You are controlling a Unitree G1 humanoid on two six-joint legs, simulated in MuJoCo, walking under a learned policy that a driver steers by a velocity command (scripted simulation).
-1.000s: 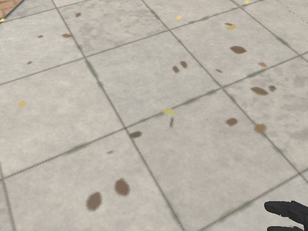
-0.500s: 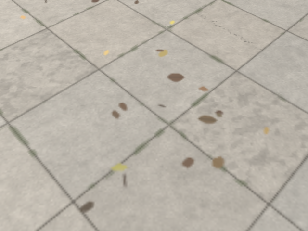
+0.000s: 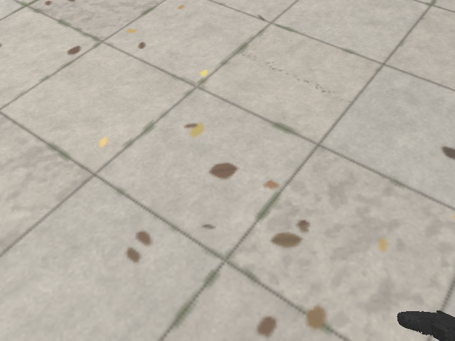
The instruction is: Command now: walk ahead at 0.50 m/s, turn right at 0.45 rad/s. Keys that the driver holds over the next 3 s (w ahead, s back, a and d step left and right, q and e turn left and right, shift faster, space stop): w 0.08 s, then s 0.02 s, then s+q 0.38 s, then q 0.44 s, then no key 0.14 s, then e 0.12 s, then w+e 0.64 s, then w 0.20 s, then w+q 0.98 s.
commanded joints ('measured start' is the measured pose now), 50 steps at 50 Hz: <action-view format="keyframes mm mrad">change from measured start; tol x32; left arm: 1 -20 101 25 -50 8 -7 3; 50 -297 106 50 -14 20 54 35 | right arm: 1 107 -153 -63 -30 -5 -31 -4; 50 122 -209 -80 -26 -34 116 -40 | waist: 1 -106 -164 -87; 3 -108 229 -321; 26 -99 -288 -235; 50 -76 119 12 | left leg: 1 277 8 31 -52 -35 68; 4 826 396 -744 -209 -564 336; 8 427 239 -239 -144 515 269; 13 387 165 -111 -116 820 266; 23 357 114 -277 -6 318 166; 26 54 -132 -64 538 -714 1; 30 8 -76 -60 832 -520 -67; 44 337 3 161 53 -289 55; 47 440 377 -428 -195 117 340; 50 284 251 -246 -248 -177 266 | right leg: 1 -57 -208 172 60 344 -91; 5 -673 -67 2 838 -130 41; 21 -257 -69 -96 129 138 124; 26 66 -550 254 -43 1187 -249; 43 -79 -408 -119 -144 287 -155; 47 -600 -112 -342 390 -274 130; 50 -532 -142 -152 645 -79 89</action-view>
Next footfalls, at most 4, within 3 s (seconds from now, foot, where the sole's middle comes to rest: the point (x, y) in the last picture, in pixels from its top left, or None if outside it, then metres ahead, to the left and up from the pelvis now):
0.04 left None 0.19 0.13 -0.77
0.48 right None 0.27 -0.09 -0.77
0.92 left None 0.08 0.13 -0.77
1.48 right None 0.21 -0.08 -0.77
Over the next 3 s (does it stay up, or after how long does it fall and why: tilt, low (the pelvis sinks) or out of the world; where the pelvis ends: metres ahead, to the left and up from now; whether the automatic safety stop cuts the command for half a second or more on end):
stays up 0.92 0.12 -0.01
